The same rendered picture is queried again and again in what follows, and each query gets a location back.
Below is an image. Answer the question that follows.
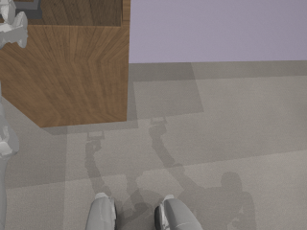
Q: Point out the robot left hand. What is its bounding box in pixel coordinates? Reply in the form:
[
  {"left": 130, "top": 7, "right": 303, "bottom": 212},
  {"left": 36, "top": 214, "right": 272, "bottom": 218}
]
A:
[{"left": 0, "top": 0, "right": 28, "bottom": 50}]

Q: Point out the left robot upper arm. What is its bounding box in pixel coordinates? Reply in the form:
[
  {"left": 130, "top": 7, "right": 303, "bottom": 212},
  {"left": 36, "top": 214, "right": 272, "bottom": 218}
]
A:
[{"left": 0, "top": 115, "right": 19, "bottom": 230}]

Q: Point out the robot right shin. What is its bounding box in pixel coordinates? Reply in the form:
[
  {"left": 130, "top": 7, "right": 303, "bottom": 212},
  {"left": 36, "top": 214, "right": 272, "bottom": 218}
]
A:
[{"left": 159, "top": 195, "right": 174, "bottom": 230}]

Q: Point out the robot right thigh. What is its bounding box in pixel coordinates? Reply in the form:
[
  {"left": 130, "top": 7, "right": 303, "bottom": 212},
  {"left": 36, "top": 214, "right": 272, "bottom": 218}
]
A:
[{"left": 158, "top": 198, "right": 203, "bottom": 230}]

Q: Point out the handle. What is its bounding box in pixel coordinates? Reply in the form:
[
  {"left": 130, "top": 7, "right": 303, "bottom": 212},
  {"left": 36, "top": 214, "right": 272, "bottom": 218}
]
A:
[{"left": 0, "top": 0, "right": 42, "bottom": 19}]

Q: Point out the drawer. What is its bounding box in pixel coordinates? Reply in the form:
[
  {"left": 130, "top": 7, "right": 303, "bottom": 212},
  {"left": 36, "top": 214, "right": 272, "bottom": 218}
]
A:
[{"left": 0, "top": 0, "right": 122, "bottom": 27}]

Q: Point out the cabinet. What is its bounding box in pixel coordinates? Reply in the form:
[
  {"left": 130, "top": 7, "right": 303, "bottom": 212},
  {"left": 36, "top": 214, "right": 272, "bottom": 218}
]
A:
[{"left": 0, "top": 0, "right": 131, "bottom": 128}]

